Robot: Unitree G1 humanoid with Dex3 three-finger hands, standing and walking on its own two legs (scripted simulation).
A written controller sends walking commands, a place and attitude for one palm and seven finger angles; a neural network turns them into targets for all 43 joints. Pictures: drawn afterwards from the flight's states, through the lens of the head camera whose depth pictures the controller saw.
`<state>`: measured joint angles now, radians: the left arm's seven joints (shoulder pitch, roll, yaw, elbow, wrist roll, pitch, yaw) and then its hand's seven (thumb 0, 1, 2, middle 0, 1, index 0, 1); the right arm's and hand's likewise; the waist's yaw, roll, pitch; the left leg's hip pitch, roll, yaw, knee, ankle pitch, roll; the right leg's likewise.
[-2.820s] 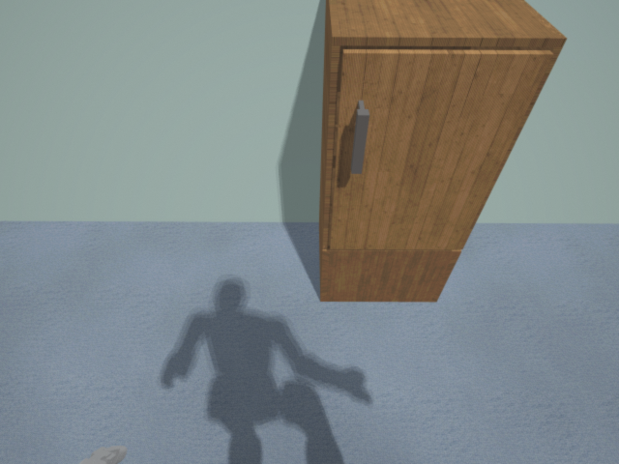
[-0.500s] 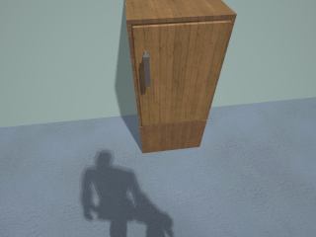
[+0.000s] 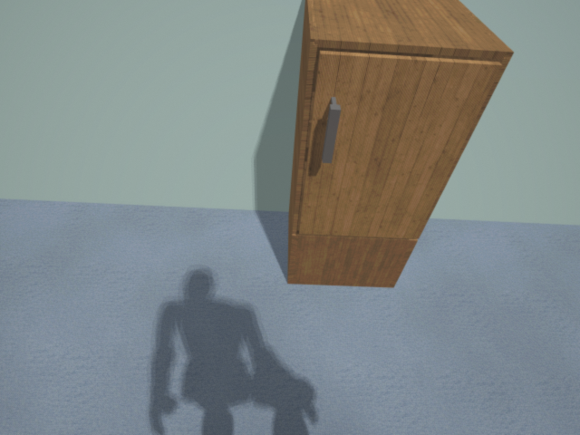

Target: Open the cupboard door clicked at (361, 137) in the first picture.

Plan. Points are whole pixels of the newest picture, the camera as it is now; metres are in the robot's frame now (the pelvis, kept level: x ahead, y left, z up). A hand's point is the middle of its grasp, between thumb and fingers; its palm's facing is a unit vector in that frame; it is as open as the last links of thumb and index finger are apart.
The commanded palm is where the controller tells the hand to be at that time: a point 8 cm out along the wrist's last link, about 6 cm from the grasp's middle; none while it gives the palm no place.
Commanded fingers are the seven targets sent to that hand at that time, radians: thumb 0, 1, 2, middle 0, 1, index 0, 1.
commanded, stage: take the last steps up to it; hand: left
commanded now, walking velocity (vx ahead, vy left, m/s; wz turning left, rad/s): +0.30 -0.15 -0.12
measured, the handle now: (330, 130) +0.78 -0.04 +0.01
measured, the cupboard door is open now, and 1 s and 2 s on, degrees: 0 0 0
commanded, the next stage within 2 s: come to a stop and stand still in 0.58 s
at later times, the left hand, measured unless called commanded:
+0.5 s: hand (247, 385) +0.24 +0.09 -0.17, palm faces -0.06 -0.98 -0.18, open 7.3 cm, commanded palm none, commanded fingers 0.00 0.90 0.90 -0.20 -0.30 -0.20 -0.30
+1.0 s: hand (271, 376) +0.26 +0.05 -0.18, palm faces +0.00 -0.98 -0.17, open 7.3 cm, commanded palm none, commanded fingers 0.00 0.90 0.90 -0.20 -0.30 -0.20 -0.30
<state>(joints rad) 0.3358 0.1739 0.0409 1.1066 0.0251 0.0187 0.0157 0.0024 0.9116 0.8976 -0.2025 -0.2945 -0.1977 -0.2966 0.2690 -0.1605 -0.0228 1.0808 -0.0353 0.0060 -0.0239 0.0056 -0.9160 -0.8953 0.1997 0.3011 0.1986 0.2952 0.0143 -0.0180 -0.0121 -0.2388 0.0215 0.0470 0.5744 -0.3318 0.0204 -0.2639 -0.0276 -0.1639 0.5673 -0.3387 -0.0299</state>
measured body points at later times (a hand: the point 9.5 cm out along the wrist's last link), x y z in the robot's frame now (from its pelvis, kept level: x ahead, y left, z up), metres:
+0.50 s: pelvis +0.13 -0.09 -0.01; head +0.17 -0.10 +0.44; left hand +0.24 +0.14 -0.15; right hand +0.00 -0.30 -0.16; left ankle +0.01 +0.07 -0.67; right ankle +0.17 -0.20 -0.73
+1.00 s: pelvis +0.24 -0.13 +0.01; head +0.29 -0.11 +0.45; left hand +0.26 +0.10 -0.16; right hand +0.33 -0.36 -0.13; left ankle +0.27 -0.04 -0.73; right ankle +0.21 -0.28 -0.67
